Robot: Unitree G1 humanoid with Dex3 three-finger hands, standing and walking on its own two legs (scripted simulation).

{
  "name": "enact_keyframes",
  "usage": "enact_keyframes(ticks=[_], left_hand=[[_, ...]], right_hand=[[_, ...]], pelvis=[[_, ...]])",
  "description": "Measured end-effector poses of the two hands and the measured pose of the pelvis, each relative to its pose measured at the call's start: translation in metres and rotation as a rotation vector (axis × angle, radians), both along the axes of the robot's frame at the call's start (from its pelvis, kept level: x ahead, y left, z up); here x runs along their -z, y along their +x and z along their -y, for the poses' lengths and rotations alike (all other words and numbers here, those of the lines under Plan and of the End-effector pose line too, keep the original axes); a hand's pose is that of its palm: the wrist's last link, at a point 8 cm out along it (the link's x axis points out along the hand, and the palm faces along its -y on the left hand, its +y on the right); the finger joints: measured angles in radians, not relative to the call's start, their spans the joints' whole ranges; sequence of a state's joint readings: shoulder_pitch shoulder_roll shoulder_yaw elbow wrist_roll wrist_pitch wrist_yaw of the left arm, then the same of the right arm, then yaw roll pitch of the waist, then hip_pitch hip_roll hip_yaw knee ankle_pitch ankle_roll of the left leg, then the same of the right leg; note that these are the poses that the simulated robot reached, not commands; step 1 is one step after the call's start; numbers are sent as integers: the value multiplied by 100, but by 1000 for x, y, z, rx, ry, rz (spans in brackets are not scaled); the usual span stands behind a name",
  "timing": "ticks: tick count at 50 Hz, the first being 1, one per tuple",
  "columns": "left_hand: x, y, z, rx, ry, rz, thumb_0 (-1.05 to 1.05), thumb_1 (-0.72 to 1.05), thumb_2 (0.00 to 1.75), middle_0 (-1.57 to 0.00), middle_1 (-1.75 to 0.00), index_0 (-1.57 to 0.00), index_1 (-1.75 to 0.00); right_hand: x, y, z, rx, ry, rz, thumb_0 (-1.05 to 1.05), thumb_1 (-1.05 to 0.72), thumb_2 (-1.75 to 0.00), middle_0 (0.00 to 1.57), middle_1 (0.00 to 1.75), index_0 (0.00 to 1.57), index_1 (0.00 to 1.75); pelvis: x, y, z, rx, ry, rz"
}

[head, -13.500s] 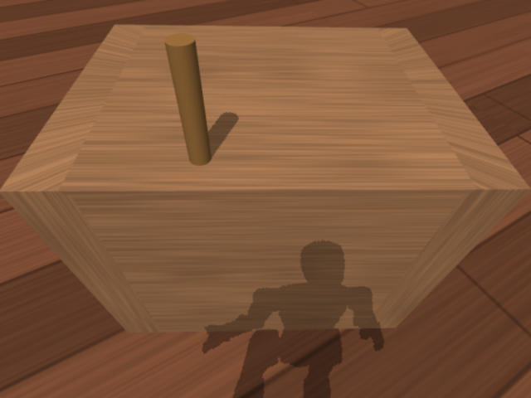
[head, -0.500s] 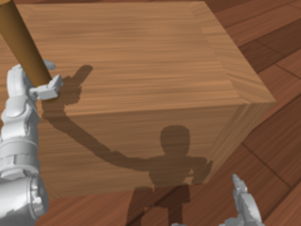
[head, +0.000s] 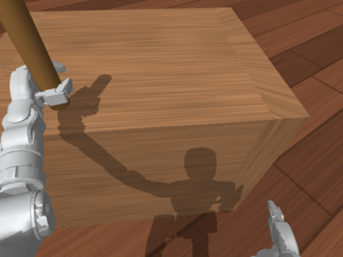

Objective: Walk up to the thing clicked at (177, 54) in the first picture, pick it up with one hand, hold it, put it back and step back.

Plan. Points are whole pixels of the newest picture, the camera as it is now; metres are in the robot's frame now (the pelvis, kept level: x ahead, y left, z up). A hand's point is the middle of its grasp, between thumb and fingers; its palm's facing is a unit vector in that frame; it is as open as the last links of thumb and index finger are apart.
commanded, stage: lift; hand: left
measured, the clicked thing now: (36, 59) +0.46 +0.23 +0.24
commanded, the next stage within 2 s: hold in 1.50 s
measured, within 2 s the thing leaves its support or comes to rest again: neither
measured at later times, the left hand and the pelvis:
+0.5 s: hand (53, 72) +0.44 +0.21 +0.22, palm faces +0.21 -0.98 -0.03, open 6.0 cm; pelvis +0.01 +0.00 +0.01, yaw +0 degrees
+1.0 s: hand (36, 58) +0.38 +0.19 +0.29, palm faces +0.19 -0.98 -0.01, open 6.0 cm; pelvis +0.00 -0.01 +0.02, yaw +2 degrees
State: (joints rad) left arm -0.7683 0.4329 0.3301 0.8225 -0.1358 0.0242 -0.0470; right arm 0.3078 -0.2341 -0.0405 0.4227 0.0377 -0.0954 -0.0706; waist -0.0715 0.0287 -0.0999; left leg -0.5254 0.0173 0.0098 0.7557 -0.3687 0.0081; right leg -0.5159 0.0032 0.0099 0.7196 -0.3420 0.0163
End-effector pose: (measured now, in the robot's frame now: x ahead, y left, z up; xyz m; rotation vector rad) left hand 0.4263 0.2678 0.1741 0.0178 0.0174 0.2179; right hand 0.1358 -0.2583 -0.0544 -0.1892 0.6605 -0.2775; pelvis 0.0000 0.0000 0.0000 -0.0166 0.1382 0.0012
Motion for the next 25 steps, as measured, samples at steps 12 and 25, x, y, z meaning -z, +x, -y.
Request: enact_keyframes(ticks=[12, 25], left_hand=[[-13, 5, 1, -2, -6, 1, 0, 5, 118, -96, -116, -97, -117], [-44, -15, 12, 10, 21, 57, 1, 5, 119, -96, -116, -98, -117]], right_hand=[[-3, 4, 0, 3, 6, 11, -1, 56, -5, 5, 5, 5, 5], [-7, 15, -6, -19, 28, 55, -1, 55, -5, 5, 5, 5, 5]], pelvis=[[-4, 4, -2, 2, -2, 8], [-10, 11, -2, -4, -2, 48]])
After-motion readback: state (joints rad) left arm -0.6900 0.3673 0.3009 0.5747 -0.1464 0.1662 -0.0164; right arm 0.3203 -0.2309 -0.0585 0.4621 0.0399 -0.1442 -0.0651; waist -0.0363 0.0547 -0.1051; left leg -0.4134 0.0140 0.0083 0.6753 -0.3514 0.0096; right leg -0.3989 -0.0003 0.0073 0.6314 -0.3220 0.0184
